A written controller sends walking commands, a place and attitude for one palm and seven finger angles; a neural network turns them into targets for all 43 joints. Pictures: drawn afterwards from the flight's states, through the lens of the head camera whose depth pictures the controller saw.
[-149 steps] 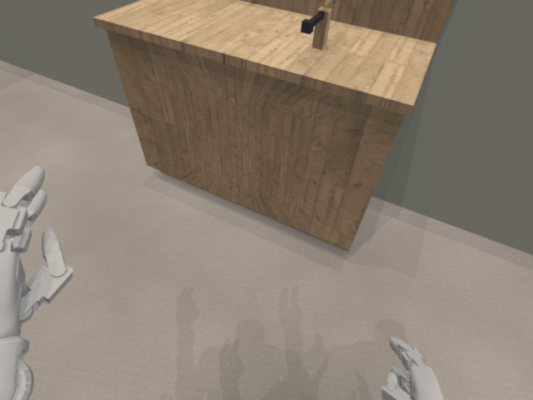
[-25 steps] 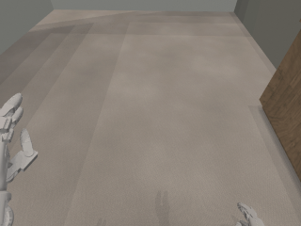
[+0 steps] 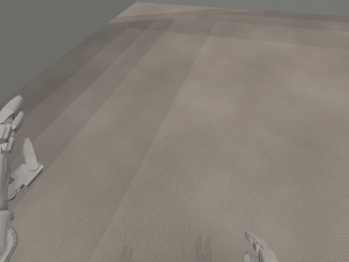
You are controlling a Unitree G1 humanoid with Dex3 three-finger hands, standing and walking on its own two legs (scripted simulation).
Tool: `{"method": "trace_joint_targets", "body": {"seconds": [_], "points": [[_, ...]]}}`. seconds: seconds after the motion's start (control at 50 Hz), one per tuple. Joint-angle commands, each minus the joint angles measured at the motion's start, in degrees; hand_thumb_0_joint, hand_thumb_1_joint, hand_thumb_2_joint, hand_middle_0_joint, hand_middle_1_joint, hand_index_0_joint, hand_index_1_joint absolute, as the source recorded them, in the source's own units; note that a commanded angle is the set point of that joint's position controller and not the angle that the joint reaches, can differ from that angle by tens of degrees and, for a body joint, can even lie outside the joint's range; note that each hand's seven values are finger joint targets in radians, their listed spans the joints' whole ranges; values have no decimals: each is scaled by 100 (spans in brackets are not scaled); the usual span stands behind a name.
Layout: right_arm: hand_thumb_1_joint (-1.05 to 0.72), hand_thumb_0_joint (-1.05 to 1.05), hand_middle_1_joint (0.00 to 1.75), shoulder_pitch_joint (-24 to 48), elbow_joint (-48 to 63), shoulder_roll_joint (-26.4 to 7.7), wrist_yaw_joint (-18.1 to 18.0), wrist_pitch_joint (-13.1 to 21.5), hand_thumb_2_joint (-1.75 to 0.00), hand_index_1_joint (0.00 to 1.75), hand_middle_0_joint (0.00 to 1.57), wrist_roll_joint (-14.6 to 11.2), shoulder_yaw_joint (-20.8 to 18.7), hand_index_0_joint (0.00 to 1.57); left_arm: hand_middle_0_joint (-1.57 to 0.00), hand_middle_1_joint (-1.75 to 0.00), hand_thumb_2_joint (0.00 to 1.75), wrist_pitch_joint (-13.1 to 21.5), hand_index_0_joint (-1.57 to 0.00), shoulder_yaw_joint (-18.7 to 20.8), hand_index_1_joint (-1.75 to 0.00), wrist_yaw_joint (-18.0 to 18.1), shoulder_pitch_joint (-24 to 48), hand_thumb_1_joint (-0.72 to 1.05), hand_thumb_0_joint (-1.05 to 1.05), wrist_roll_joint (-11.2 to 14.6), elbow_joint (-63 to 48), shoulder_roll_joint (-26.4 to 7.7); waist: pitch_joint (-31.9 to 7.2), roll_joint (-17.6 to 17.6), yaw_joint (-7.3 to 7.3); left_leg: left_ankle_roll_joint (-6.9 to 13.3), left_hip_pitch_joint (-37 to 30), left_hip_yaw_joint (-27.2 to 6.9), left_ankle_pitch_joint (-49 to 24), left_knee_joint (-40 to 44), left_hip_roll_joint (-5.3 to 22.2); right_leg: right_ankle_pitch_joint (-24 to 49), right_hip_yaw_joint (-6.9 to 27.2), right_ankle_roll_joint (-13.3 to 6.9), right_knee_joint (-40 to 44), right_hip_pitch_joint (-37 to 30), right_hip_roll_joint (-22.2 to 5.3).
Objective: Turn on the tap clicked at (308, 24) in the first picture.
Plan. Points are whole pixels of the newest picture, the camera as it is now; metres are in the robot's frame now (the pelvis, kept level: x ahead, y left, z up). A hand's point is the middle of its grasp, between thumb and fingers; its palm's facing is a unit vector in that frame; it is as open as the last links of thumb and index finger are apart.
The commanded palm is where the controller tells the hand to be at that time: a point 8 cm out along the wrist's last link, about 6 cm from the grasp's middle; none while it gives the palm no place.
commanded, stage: walk around to get in front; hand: left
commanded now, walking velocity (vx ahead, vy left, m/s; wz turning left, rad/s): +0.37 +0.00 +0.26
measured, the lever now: out of the picture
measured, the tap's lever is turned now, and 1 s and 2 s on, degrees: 0 0 0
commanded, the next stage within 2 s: turn to face it in 1.56 s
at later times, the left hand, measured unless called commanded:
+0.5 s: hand (60, 116) +0.33 +0.26 +0.20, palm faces +0.47 -0.78 -0.41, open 7.4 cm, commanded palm +0.26 +0.30 +0.20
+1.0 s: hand (76, 76) +0.46 +0.28 +0.20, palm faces +0.57 -0.71 -0.40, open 7.4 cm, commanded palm +0.40 +0.31 +0.20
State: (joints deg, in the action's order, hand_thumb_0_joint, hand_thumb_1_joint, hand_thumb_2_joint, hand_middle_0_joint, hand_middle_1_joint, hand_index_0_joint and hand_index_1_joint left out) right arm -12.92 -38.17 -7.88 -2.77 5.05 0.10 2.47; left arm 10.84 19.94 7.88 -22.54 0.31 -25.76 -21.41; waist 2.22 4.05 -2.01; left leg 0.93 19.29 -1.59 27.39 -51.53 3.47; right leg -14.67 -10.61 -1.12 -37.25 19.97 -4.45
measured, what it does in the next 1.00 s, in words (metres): walks ahead: left foot, then right foot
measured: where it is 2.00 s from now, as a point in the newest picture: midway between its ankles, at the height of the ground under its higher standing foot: (186, 202)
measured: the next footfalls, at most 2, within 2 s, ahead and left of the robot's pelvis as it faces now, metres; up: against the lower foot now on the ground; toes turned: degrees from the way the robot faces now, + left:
left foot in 0.30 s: +0.14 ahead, +0.15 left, +0.00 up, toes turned +14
right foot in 0.60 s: +0.27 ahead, -0.11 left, +0.00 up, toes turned -5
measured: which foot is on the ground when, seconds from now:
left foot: up 0.00-0.28, down 0.30-0.60, up 0.62-0.96, down 0.98-1.00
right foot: down 0.00-0.30, up 0.32-0.58, down 0.60-0.98, up 1.00-1.00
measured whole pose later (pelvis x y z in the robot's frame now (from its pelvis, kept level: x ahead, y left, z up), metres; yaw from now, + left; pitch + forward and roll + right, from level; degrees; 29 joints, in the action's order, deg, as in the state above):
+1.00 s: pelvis +0.29 +0.01 +0.00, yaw +10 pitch -1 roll +1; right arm -11.3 -32.7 -15.1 -4.6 3.3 -0.3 -4.1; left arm 14.0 22.7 10.9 -25.9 1.2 -35.3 -22.5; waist 4.9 -2.8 -0.8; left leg 1.6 21.4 11.0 10.8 -34.5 4.2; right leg -28.4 -10.6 0.9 -46.0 12.7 -8.1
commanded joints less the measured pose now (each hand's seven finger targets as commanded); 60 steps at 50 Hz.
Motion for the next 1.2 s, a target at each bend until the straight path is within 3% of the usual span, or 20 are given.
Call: {"method": "trace_joint_targets", "body": {"seconds": [0.0, 0.08, 0.24, 0.26, 0.28, 0.3, 0.32, 0.42, 0.54, 0.56, 0.58, 0.6, 0.72, 0.9, 0.92, 0.96, 0.98, 1.02, 1.1, 1.18], "points": [[-90, 0, 30, 802, 886, -978, -61, 168, -90, 30, 20, 32, -483, 20, -20, -30, 90, 378, -20, 765, -30, 81, 652, 90, 0, 94, -1203, -1245, -303, -1308, 92, -141, 2251, -96, -291, -2515, 144, -2740, 3356, -883, 2651, -1165, -2212], [-90, 0, 30, 834, 977, -901, -122, 84, -90, 30, 20, 22, -440, 20, -20, -30, 90, 464, -20, 818, -30, 156, 280, 90, 0, 85, -1577, -1136, -450, -1300, 157, -198, 1170, 492, -772, -759, 270, -1133, 1263, -614, 2455, -699, -1671], [-90, 0, 30, 405, 1258, -938, -263, 178, -90, 30, 20, 8, -598, 20, -20, -30, 90, 477, -20, 654, -30, 432, 146, 90, 0, 144, -1799, -834, -778, -682, 178, -38, -773, 1362, -1187, 2443, -156, -575, 573, -336, 900, -961, -1100], [-90, 0, 30, 299, 1276, -1050, -295, 185, -90, 30, 20, -28, -643, 20, -20, -30, 90, 521, -20, 627, -30, 427, 224, 90, 0, 138, -1808, -807, -855, 62, 289, 208, -1491, 711, -1215, 2748, 184, -358, 345, -113, -192, -346, -778], [-90, 0, 30, 326, 1317, -1184, -271, 174, -90, 30, 20, -62, -674, 20, -20, -30, 90, 565, -20, 607, -30, 426, 237, 90, 0, 137, -1791, -708, -909, 1387, 316, 746, -2207, -1094, -1674, 3190, 1262, -956, -26, 242, -1704, 854, -66], [-90, 0, 30, 415, 1314, -1101, -208, 227, -90, 30, 20, -72, -630, 20, -20, -30, 90, 659, -20, 471, -30, 369, 335, 90, 0, 83, -1617, -726, -719, 1664, 297, 1201, -2348, -2457, -2161, 3547, 2045, -2100, 358, 230, -2726, 1763, 85], [-90, 0, 30, 512, 1165, -1034, -173, 253, -90, 30, 20, -43, -589, 20, -20, -30, 90, 646, -20, 700, -30, 317, 331, 90, 0, 16, -1343, -1011, -541, 1363, 318, 1446, -1963, -2696, -1649, 3669, 2293, -1864, 848, 218, -3247, 2138, -217], [-90, 0, 30, 470, 1106, -950, -67, 411, -90, 30, 20, -77, -602, 20, -20, -30, 90, 649, -20, 645, -30, 222, -162, 90, 0, 77, -2197, -816, -581, 1115, 168, 952, -1210, -397, -2111, 3435, 1371, -801, 436, 328, -1768, 1354, -299], [-90, 0, 30, 518, 1035, -884, -140, 309, -90, 30, 20, -40, -520, 20, -20, -30, 90, 457, -20, 789, -30, 197, -192, 90, 0, 120, -1267, -818, -849, 406, 101, 450, -270, 653, -1738, 1956, 938, 11, -322, 300, 769, -1334, 299], [-90, 0, 30, 491, 1010, -792, -140, 253, -90, 30, 20, -72, -524, 20, -20, -30, 90, 406, -20, 813, -30, 196, -58, 90, 0, 89, -1187, -923, -1056, -527, 65, 314, 296, 896, -1346, 536, 641, -256, 487, 36, 1183, -1938, -230], [-90, 0, 30, 506, 1091, -661, -126, 190, -90, 30, 20, -65, -490, 20, -20, -30, 90, 355, -20, 983, -30, 217, 60, 90, 0, 41, -1099, -1214, -1134, -2377, 66, 37, 1921, 1121, 88, -1311, -131, -198, 3029, -664, 1797, -2725, -1694], [-90, 0, 30, 709, 1152, -845, -96, 205, -90, 30, 20, -32, -488, 20, -20, -30, 90, 329, -20, 1129, -30, 221, 1, 90, 0, 140, -891, -1267, -1039, -2131, -18, -13, 2392, 287, 439, -2176, -128, -570, 4022, -967, 2213, -2507, -2283], [-90, 0, 30, 860, 966, -926, -60, -15, -90, 30, 20, -55, -483, 20, -20, -30, 90, 592, -20, 825, -30, 139, 20, 90, 0, 132, -1482, -1006, -464, -1222, 191, -245, 2038, 236, -736, -1575, 489, 497, 1359, -728, 2144, -1384, -1764], [-90, 0, 30, 406, 1275, -908, -181, 68, -90, 30, 20, 2, -633, 20, -20, -30, 90, 514, -20, 769, -30, 451, -52, 90, 0, 130, -1923, -903, -821, -748, 182, -83, -538, 1524, -1643, 2209, -159, 1153, 317, -420, 663, -1291, -1196], [-90, 0, 30, 293, 1301, -961, -220, 75, -90, 30, 20, -19, -670, 20, -20, -30, 90, 578, -20, 779, -30, 444, 59, 90, 0, 133, -1962, -926, -1015, -218, 302, 55, -1306, 1311, -1738, 2414, -76, 1366, 106, -213, -401, -881, -953], [-90, 0, 30, 390, 1374, -1144, -161, 79, -90, 30, 20, -51, -701, 20, -20, -30, 90, 703, -20, 799, -30, 424, 230, 90, 0, 165, -1900, -897, -1188, 1759, 290, 1198, -2600, -2312, -3127, 3193, 1998, -2021, 261, 233, -3035, 1338, 170], [-90, 0, 30, 504, 1285, -1072, -125, 90, -90, 30, 20, -22, -616, 20, -20, -30, 90, 688, -20, 931, -30, 341, 203, 90, 0, 129, -1396, -1180, -1038, 1426, 303, 1503, -2192, -2882, -2440, 3442, 2363, -2044, 857, 176, -3697, 1775, -8], [-90, 0, 30, 577, 1201, -1022, -78, 118, -90, 30, 20, -107, -696, 20, -20, -30, 90, 678, -20, 982, -30, 222, 157, 90, 0, 139, -1780, -1180, -844, 810, 282, 1537, -2014, -2207, -2194, 3252, 2169, -1707, 1102, 264, -3752, 2287, -321], [-90, 0, 30, 560, 1184, -955, 9, 306, -90, 30, 20, -104, -623, 20, -20, -30, 90, 682, -20, 895, -30, 190, -453, 90, 0, 178, -2353, -908, -814, 1112, 142, 954, -764, -357, -1791, 3462, 1430, -734, 523, 323, -2047, 1085, -331], [-90, 0, 30, 478, 1109, -935, -83, 353, -90, 30, 20, -69, -576, 20, -20, -30, 90, 595, -20, 850, -30, 187, -479, 90, 0, 206, -1604, -756, -706, 816, 137, 701, -219, 234, -1098, 3258, 1278, -424, -56, 405, -330, -234, 19]]}}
